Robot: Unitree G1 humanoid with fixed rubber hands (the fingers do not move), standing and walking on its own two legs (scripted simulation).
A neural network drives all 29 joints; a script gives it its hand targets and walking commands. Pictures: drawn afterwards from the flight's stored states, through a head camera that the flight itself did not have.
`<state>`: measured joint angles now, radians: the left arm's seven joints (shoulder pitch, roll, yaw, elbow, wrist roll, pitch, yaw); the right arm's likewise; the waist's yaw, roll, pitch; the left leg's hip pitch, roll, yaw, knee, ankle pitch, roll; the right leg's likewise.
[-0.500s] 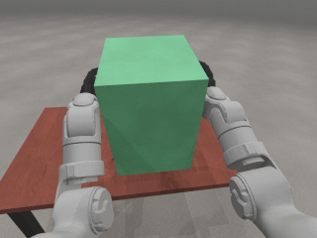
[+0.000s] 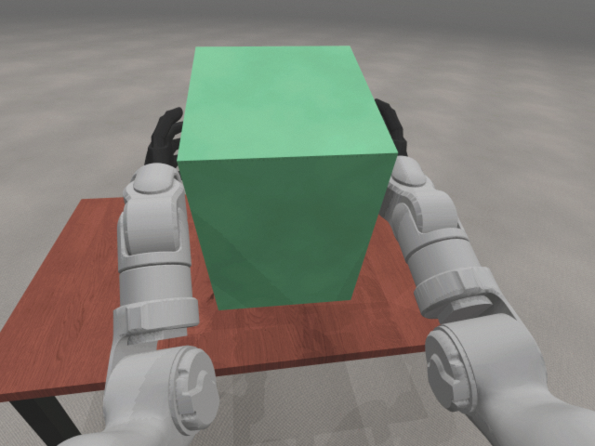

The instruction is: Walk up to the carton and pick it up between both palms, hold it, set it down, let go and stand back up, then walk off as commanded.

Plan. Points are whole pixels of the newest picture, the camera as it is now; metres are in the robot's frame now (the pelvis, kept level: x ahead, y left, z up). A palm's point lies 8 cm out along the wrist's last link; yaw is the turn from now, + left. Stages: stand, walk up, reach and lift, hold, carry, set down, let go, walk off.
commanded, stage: set down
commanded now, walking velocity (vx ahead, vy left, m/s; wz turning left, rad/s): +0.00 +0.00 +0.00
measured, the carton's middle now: (280, 185) +0.38 +0.02 +0.24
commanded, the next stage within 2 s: none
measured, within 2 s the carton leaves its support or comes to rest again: neither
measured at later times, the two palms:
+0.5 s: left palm (178, 212) +0.38 +0.15 +0.19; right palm (380, 209) +0.38 -0.13 +0.20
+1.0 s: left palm (178, 236) +0.40 +0.16 +0.14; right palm (364, 219) +0.41 -0.11 +0.16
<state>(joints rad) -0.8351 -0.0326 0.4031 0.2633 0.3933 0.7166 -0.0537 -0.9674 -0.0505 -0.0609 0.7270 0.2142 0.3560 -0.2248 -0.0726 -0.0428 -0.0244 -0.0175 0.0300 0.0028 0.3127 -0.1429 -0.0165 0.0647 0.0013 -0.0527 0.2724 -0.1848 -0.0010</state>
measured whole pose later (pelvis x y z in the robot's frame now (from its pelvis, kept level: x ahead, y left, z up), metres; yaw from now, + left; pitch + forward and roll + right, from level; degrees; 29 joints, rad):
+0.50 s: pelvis +0.01 +0.00 +0.00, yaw +0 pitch -10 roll -1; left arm -0.67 -0.03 0.28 0.22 0.36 0.55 -0.03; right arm -0.74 0.01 -0.07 0.67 0.14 0.05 -0.20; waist -0.08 -0.10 0.09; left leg 0.00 0.03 0.00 0.33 -0.16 -0.02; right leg 0.10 0.00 -0.06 0.26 -0.19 0.00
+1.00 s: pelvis +0.01 +0.00 +0.00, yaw +0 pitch -6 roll -1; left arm -0.70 -0.03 0.33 0.50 0.35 0.37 -0.01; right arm -0.80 0.05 -0.24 0.88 -0.05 -0.08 -0.14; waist -0.03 -0.09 0.06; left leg -0.07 0.02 0.00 0.31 -0.14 -0.02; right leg 0.03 0.00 -0.06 0.25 -0.18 0.00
